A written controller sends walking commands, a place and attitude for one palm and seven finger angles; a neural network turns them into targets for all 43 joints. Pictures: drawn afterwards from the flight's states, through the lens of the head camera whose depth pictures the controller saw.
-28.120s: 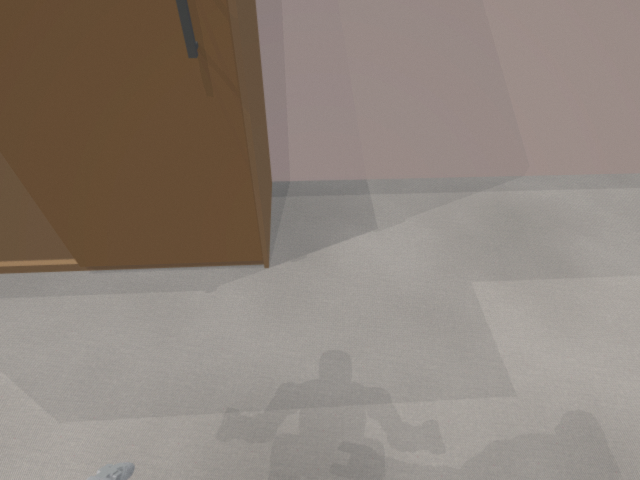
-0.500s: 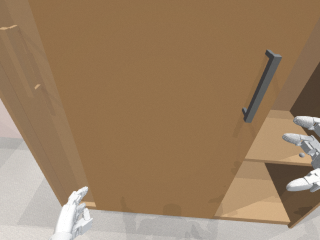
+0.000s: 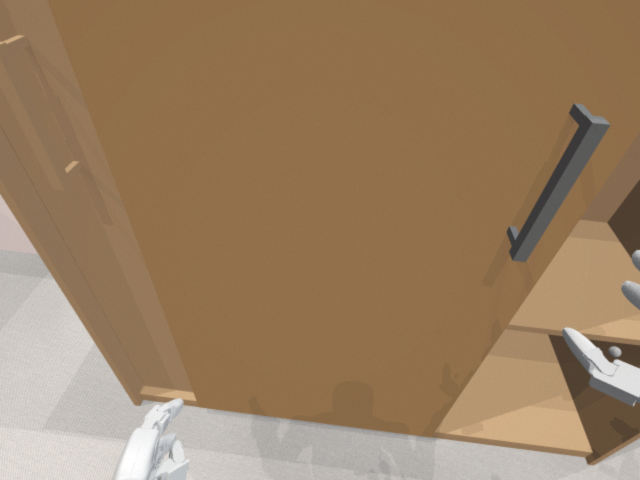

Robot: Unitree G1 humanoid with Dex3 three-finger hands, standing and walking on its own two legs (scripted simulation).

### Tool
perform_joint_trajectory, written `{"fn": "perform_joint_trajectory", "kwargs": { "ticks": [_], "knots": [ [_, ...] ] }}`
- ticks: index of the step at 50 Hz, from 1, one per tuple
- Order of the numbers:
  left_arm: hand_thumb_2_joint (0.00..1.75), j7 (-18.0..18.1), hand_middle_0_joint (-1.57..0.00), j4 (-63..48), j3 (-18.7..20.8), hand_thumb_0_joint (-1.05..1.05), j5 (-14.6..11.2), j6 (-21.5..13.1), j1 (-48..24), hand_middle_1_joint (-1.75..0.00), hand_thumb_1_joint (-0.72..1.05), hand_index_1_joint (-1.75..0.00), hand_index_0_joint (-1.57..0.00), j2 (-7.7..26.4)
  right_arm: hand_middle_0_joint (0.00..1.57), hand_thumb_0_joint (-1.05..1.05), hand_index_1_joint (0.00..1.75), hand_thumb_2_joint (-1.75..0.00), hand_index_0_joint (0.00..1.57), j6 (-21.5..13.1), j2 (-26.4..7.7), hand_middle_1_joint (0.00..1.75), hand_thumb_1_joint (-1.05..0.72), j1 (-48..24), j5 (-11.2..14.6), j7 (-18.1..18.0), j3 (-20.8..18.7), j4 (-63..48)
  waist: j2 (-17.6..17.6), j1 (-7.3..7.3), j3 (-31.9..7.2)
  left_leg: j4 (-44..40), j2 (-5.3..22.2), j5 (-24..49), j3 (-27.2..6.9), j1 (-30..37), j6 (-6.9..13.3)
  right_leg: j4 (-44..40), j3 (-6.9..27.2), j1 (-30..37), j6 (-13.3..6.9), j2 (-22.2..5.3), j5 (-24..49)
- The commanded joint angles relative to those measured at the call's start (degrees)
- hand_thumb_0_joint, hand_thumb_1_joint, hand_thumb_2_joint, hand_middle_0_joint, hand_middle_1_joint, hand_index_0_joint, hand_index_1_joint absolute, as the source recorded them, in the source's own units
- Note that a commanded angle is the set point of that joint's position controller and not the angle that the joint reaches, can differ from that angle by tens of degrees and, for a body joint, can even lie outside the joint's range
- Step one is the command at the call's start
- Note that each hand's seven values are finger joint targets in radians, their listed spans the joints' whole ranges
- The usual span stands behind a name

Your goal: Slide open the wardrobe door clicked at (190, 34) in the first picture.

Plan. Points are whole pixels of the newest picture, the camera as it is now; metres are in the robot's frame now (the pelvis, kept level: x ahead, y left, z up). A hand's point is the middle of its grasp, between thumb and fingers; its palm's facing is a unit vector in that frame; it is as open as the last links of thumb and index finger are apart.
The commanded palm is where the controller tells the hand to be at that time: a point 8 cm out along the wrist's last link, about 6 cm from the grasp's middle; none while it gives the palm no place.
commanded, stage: draw the hand back to the body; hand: right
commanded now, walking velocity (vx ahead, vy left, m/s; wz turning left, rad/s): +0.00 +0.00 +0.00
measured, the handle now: (546, 189) +0.42 -0.29 +0.20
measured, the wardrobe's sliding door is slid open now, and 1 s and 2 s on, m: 0.48 0.48 0.48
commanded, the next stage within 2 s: step back with the hand held close in 0.56 s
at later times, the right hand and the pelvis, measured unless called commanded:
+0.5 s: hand (614, 372) +0.18 -0.26 +0.16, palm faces +0.47 +0.81 -0.34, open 7.5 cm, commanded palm +0.14 -0.30 +0.17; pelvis +0.00 +0.00 +0.00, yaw -1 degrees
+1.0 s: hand (624, 391) +0.17 -0.27 +0.15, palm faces +0.39 +0.81 -0.44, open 7.4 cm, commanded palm +0.12 -0.31 +0.17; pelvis -0.03 -0.01 +0.00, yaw +1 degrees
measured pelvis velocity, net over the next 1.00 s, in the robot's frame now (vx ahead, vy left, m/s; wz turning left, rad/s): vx -0.03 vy -0.01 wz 0.01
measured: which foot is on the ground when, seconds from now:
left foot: down 0.00-1.00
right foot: down 0.00-1.00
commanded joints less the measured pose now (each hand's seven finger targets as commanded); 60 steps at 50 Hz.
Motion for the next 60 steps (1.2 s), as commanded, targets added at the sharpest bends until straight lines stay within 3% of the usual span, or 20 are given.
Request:
{"fn": "perform_joint_trajectory", "kwargs": {
  "ticks": [1, 5, 9, 15, 18, 31, 33, 34, 35, 36, 37, 38, 39, 41, 46, 49, 51, 54, 57, 60],
  "knots": [
    [0.9, 0.18, -0.2, -10.84, 2.56, 0.0, 0.36, -2.3, -8.59, -0.3, 0.9, -0.3, -0.2, 6.61, 0.21, 0.0, 0.47, -0.76, 0.21, -2.84, -11.62, 0.47, -0.61, -3.21, 0.1, -0.26, -6.79, -14.63, -1.08, -0.44, -5.24, -3.39, 2.26, 14.01, -3.21, -4.18, -0.6, -2.31, 6.3, 5.58, 1.71, -3.46, 14.6],
    [0.9, -0.09, -0.2, -11.44, 2.58, 0.0, 0.47, -1.5, -8.12, -0.3, 0.9, -0.3, -0.2, 6.31, 0.21, 0.0, 0.38, -0.83, 0.21, -2.03, -10.23, 0.38, -0.75, -0.57, 0.04, -0.01, -5.71, -16.47, -1.46, -0.18, -5.35, -3.05, 2.21, 15.69, -3.04, -3.9, -0.7, -1.89, 6.3, 6.07, 2.1, -3.85, 18.48],
    [0.9, 0.03, -0.2, -11.93, 2.56, 0.0, 0.57, -0.82, -8.38, -0.3, 0.9, -0.3, -0.2, 6.4, 0.2, 0.0, 0.3, -0.9, 0.2, -1.41, -10.21, 0.3, -0.9, -0.07, -0.11, -0.02, -5.2, -17.64, -0.86, -0.09, -4.78, -3.79, 1.96, 14.31, -2.87, -4.38, -0.66, -2.15, 6.27, 5.98, 2.1, -3.78, 16.23],
    [0.9, 0.49, -0.2, -11.78, 2.23, 0.0, 0.62, -0.3, -8.78, -0.3, 0.9, -0.3, -0.2, 6.05, 0.2, 0.0, 0.3, -0.9, 0.2, -1.03, -10.26, 0.3, -0.9, -2.14, -0.02, -0.44, -5.31, -17.06, -1.92, 0.15, -3.44, -4.45, 2.1, 11.57, -3.03, -4.9, -0.62, -2.83, 6.37, 5.5, 1.98, -3.43, 12.14],
    [0.9, 0.63, -0.2, -11.76, 2.11, 0.0, 0.64, -0.17, -9.16, -0.3, 0.9, -0.3, -0.2, 5.92, 0.2, 0.0, 0.3, -0.9, 0.2, -1.05, -9.82, 0.3, -0.9, -2.37, 0.07, -0.45, -4.96, -16.16, -0.45, 0.15, -2.46, -5.19, 2.04, 9.33, -2.96, -5.49, -0.72, -3.37, 6.37, 5.03, 1.74, -3.23, 8.86],
    [0.9, 0.68, -0.2, -11.24, 2.31, 0.0, 0.76, -0.83, -10.11, -0.3, 0.9, -0.3, -0.2, 5.83, 0.2, 0.0, 0.3, -0.9, 0.2, -2.24, -10.46, 0.3, -0.9, -2.22, 0.16, -0.29, -5.43, -16.69, -1.7, -0.27, -2.69, -6.84, 2.49, 8.85, -3.86, -4.44, -0.79, -3.43, 5.79, 5.09, 1.39, -2.7, 7.45],
    [0.9, 0.69, -0.2, -11.14, 2.29, 0.0, 0.68, -0.82, -10.1, -0.3, 0.9, -0.3, -0.2, 5.79, 0.2, 0.0, 0.3, -0.9, 0.2, -2.38, -10.06, 0.3, -0.9, -2.14, 0.2, -0.3, -5.16, -15.72, -0.73, -0.13, -1.06, -7.54, 2.4, 6.46, -3.79, -5.38, -0.84, -3.87, 5.89, 4.65, 1.39, -2.72, 5.61],
    [0.9, 0.75, -0.2, -11.58, 2.45, 0.0, 0.7, -1.12, -10.56, -0.3, 0.9, -0.3, -0.2, 5.95, 0.2, 0.0, 0.3, -0.9, 0.2, -2.83, -11.66, 0.3, -0.9, -2.86, 0.42, -0.34, -6.48, -18.69, -0.9, -0.48, -1.94, -7.92, 2.42, 6.62, -3.84, -4.66, -0.82, -3.86, 6.03, 4.92, 1.32, -2.66, 5.62],
    [0.9, 0.72, -0.2, -14.01, 2.5, 0.0, 0.09, 0.03, -10.82, -0.3, 0.9, -0.3, -0.2, 7.14, 0.2, 0.0, 0.3, -0.9, 0.2, -5.38, -19.56, 0.3, -0.9, -8.45, -0.4, -1.25, -14.33, -23.6, 0.24, 1.14, 1.97, -11.0, 5.68, 8.59, -10.23, -11.83, -2.67, -0.61, 6.96, 0.62, -0.49, -3.5, 1.86],
    [0.9, 0.79, -0.2, -12.52, 2.32, 0.0, 0.58, 0.92, -9.99, -0.3, 0.9, -0.3, -0.2, 6.08, 0.2, 0.0, 0.3, -0.9, 0.2, -5.59, -13.56, 0.3, -0.9, -2.26, -0.42, -0.8, -9.9, -18.01, 3.05, 1.67, 1.79, -11.16, 7.36, 8.3, -10.41, -12.94, -2.52, 1.13, 7.56, 0.27, -0.44, -3.11, 1.77],
    [0.9, 0.58, -0.2, -12.85, 2.4, 0.0, 0.72, 1.66, -9.37, -0.3, 0.9, -0.3, -0.2, 6.05, 0.2, 0.0, 0.3, -0.9, 0.2, -5.54, -11.18, 0.3, -0.9, 1.83, -0.85, -0.61, -8.19, -15.74, 4.54, 1.58, 0.64, -10.77, 7.82, 9.32, -10.42, -13.68, -2.95, 2.01, 7.04, 0.44, -0.4, -3.25, 2.97],
    [0.9, 0.46, -0.2, -13.19, 2.61, 0.0, 0.62, 2.28, -8.9, -0.3, 0.9, -0.3, -0.2, 6.21, 0.2, 0.0, 0.3, -0.9, 0.2, -5.64, -10.0, 0.3, -0.9, 3.5, -1.05, -0.58, -6.97, -15.53, 3.64, 1.72, -1.34, -9.88, 8.13, 10.25, -9.96, -13.37, -3.32, 2.37, 6.44, 0.6, -0.39, -3.41, 3.99],
    [0.9, 0.55, -0.2, -13.58, 2.86, 0.0, 0.61, 2.54, -8.88, -0.3, 0.9, -0.3, -0.2, 6.5, 0.2, 0.0, 0.3, -0.9, 0.2, -6.09, -9.92, 0.3, -0.9, 3.33, -1.16, -0.61, -6.73, -17.13, 1.35, 1.87, -3.27, -8.31, 7.87, 13.5, -8.91, -12.46, -3.43, 1.96, 6.34, 1.3, -0.3, -3.63, 6.61],
    [0.9, 0.79, -0.2, -14.03, 3.19, 0.0, 0.46, 3.29, -8.1, -0.3, 0.9, -0.3, -0.2, 6.88, 0.2, 0.0, 0.3, -0.9, 0.2, -6.34, -10.41, 0.3, -0.9, 4.9, -1.3, -1.0, -7.09, -16.91, 0.17, 1.99, -5.94, -5.71, 7.12, 16.08, -7.66, -11.19, -3.86, 1.11, 6.41, 1.62, -0.32, -4.51, 10.16],
    [0.9, 1.43, -0.2, -15.8, 3.56, 0.0, 0.04, 4.74, -7.91, -0.3, 0.9, -0.3, -0.2, 6.96, 0.2, 0.0, 0.3, -0.9, 0.2, -6.64, -12.95, 0.3, -0.9, 6.76, -1.06, -1.65, -9.4, -18.85, 2.55, 2.05, -8.12, -2.0, 5.72, 18.17, -6.67, -9.73, -4.1, 0.13, 7.49, -0.21, -0.65, -5.81, 14.42],
    [0.9, 1.73, -0.2, -16.5, 3.81, 0.0, 0.13, 4.94, -7.92, -0.3, 0.9, -0.3, -0.2, 7.32, 0.2, 0.0, 0.3, -0.9, 0.2, -7.13, -14.84, 0.3, -0.9, 6.48, -1.03, -2.07, -11.11, -21.04, 1.65, 2.08, -8.37, -1.19, 5.37, 16.0, -7.01, -8.66, -3.7, -0.59, 8.13, -3.01, -0.7, -5.95, 11.58],
    [0.9, 1.7, -0.2, -16.79, 3.8, 0.0, 0.01, 4.76, -7.46, -0.3, 0.9, -0.3, -0.2, 7.26, 0.2, 0.0, 0.3, -0.9, 0.2, -7.44, -13.92, 0.3, -0.9, 7.46, -1.14, -2.18, -10.59, -21.18, 0.43, 2.2, -8.04, -0.14, 4.89, 13.12, -7.01, -7.7, -3.28, -1.74, 9.24, -5.79, -0.88, -6.65, 8.4],
    [0.9, 1.8, -0.2, -17.2, 3.95, 0.0, 0.2, 4.12, -7.49, -0.3, 0.9, -0.3, -0.2, 7.83, 0.2, 0.0, 0.3, -0.9, 0.2, -8.18, -14.31, 0.3, -0.9, 7.78, -1.59, -2.38, -11.44, -22.0, -2.3, 2.26, -6.36, 1.67, 3.59, 8.06, -6.97, -5.35, -2.87, -5.19, 11.58, -12.17, -1.69, -7.88, -2.33],
    [0.9, 1.83, -0.2, -17.26, 4.0, 0.0, 0.13, 3.35, -6.71, -0.3, 0.9, -0.3, -0.2, 7.96, 0.2, 0.0, 0.3, -0.9, 0.2, -8.82, -13.15, 0.3, -0.9, 7.55, -2.47, -2.48, -11.2, -20.89, -2.02, 2.42, -4.48, 4.06, 2.85, 3.93, -7.64, -2.25, -2.52, -7.9, 13.78, -20.47, -2.58, -9.24, -14.72],
    [0.9, 1.87, -0.2, -17.2, 4.17, 0.0, 0.23, 2.37, -6.07, -0.3, 0.9, -0.3, -0.2, 8.23, 0.2, 0.0, 0.3, -0.9, 0.2, -9.52, -12.85, 0.3, -0.9, 6.42, -3.18, -2.49, -11.47, -21.29, -2.52, 2.49, -4.72, 7.4, 2.19, 2.88, -7.38, 0.72, -2.28, -9.93, 16.25, -25.57, -3.19, -10.58, -21.33]
  ]
}}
